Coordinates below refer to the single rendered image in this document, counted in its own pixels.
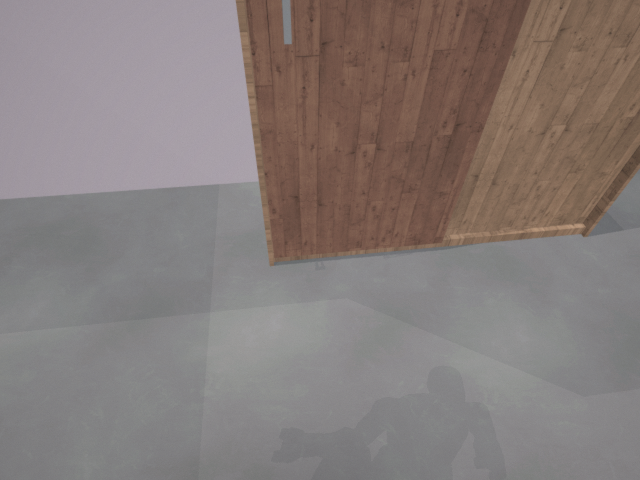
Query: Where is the wardrobe door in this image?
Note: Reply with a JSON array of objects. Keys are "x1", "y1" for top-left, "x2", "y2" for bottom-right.
[
  {"x1": 445, "y1": 0, "x2": 640, "y2": 235},
  {"x1": 245, "y1": 0, "x2": 531, "y2": 258}
]

